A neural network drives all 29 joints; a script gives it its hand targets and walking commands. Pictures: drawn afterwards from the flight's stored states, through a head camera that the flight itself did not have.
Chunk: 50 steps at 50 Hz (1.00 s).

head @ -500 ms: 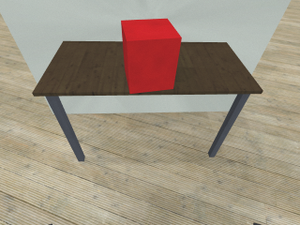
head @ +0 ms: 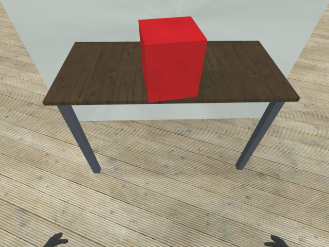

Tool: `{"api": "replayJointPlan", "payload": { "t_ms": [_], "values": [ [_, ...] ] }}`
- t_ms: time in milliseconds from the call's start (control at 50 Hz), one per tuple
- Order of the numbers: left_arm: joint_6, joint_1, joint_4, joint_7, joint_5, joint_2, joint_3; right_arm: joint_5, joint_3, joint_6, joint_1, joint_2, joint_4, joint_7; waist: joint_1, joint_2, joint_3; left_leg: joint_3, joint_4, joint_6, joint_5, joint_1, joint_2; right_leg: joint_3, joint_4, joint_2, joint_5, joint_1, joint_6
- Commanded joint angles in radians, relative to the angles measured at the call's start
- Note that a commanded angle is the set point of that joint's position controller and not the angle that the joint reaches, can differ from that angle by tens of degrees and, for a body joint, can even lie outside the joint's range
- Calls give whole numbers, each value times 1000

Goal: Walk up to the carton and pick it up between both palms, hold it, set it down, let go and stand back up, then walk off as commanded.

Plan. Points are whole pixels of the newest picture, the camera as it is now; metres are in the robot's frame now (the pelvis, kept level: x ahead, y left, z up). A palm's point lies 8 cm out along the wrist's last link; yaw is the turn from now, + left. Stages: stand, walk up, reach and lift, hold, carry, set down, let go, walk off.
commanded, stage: stand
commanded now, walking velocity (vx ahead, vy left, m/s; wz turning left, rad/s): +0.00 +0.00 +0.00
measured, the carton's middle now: (169, 60) +0.78 -0.01 +0.04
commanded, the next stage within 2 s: none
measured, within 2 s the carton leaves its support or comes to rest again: neither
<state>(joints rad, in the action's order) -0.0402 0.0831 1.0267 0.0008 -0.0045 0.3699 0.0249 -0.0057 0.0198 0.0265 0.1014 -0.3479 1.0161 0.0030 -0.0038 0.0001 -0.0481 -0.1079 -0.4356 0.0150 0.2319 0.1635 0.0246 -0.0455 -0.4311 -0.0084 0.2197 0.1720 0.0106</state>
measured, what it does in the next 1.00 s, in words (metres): stands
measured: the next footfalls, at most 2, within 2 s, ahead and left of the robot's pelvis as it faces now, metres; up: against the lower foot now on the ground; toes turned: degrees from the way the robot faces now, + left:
none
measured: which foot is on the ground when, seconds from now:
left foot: down 0.00-1.00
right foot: down 0.00-1.00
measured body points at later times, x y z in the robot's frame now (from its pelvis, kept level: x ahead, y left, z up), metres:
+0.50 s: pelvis +0.00 +0.01 +0.00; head +0.01 +0.01 +0.45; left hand +0.10 +0.32 -0.12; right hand +0.10 -0.30 -0.11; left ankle +0.01 +0.13 -0.74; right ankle +0.01 -0.13 -0.74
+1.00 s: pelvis +0.00 +0.01 +0.01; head +0.01 +0.01 +0.45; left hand +0.10 +0.32 -0.12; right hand +0.09 -0.31 -0.12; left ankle +0.01 +0.13 -0.74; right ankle +0.01 -0.13 -0.74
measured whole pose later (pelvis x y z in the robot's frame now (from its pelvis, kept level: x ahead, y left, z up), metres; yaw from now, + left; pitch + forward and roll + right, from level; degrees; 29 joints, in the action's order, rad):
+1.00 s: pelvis +0.00 +0.01 +0.01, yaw -1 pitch -3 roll +0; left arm -0.02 0.10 1.10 0.00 -0.01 0.39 0.00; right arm -0.01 0.02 0.02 0.09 -0.36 1.12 0.00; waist 0.00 -0.01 -0.06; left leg -0.09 -0.35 0.01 0.19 0.11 0.02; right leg -0.06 -0.35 0.00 0.18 0.12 0.02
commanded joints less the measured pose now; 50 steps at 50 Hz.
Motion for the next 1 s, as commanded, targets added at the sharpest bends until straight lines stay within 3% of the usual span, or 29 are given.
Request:
{"api": "replayJointPlan", "payload": {
  "t_ms": [0, 120, 160, 320, 400, 480, 640, 700, 760, 820, 920, 960, 980],
  "values": [
    [-6, -35, -23, 8, 1, 192, 27, 4, 38, 12, -58, -209, -21, -10, -9, 10, 85, -67, 89, -45, -252, -8, -114, -89, 82, 114, -215, -83, -32],
    [0, -60, -3, 7, -2, 192, 19, 1, 34, 9, -72, -202, -1, -12, -4, 6, 67, -58, 111, -40, -204, -10, -119, -88, 104, 114, -175, -78, -30],
    [-1, -61, 8, 8, -3, 191, 16, 1, 36, 9, -84, -215, 6, -12, -4, 30, 74, -56, 121, -41, -199, -21, -119, -90, 111, 114, -170, -79, -30],
    [4, -62, 21, 9, -2, 203, 14, -2, 37, 7, -79, -218, 23, -12, 1, 1, 62, -55, 143, -41, -178, -21, -119, -88, 124, 115, -164, -82, -28],
    [4, -40, 29, 11, 0, 203, 9, 0, 39, 2, -76, -221, 33, -10, 0, 24, 60, -52, 146, -41, -168, -27, -117, -93, 134, 116, -150, -83, -32],
    [7, -44, 29, 10, -2, 208, 12, 4, 35, 3, -81, -221, 38, -10, 3, -3, 64, -58, 151, -42, -156, -35, -117, -88, 131, 114, -141, -71, -30],
    [7, -29, 32, 10, -1, 204, 7, 1, 37, 1, -68, -232, 46, -9, -1, 11, 51, -56, 162, -41, -109, -12, -116, -102, 143, 119, -110, -71, -34],
    [8, -31, 30, 11, -2, 212, 9, -2, 34, 3, -62, -224, 48, -8, 4, -10, 49, -56, 159, -40, -123, -16, -115, -92, 143, 121, -122, -71, -32],
    [7, -20, 33, 10, -1, 214, 8, -1, 34, 1, -59, -225, 48, -7, 5, 12, 54, -55, 158, -40, -128, -21, -118, -89, 139, 120, -121, -71, -32],
    [9, -34, 25, 10, -5, 218, 12, -1, 32, 1, -59, -218, 48, -7, 2, -8, 46, -54, 158, -38, -118, -12, -112, -88, 136, 116, -106, -70, -36],
    [8, -23, 22, 8, 1, 208, 7, 2, 33, 2, -63, -231, 46, -10, -2, 15, 59, -46, 148, -39, -137, -13, -113, -100, 145, 125, -142, -82, -36],
    [8, -33, 17, 10, -1, 216, 8, 1, 33, 2, -47, -226, 51, -8, 5, -13, 46, -44, 148, -37, -148, -16, -114, -102, 142, 125, -144, -74, -38],
    [9, -24, 23, 10, 0, 220, 9, 0, 30, -1, -48, -225, 54, -10, 6, 7, 63, -48, 152, -40, -156, -24, -114, -100, 135, 123, -155, -82, -36]
  ]
}}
